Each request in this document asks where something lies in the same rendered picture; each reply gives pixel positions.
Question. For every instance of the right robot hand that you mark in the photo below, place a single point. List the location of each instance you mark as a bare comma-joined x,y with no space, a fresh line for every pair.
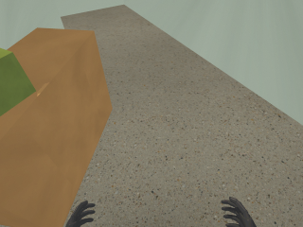
242,216

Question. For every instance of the pedestal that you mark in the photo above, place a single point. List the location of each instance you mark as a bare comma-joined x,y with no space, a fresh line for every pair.
47,141

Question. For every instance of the left robot hand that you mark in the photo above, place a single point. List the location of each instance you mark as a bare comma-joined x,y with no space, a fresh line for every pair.
76,218

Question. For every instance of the carton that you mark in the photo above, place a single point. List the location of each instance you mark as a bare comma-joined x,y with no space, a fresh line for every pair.
15,85

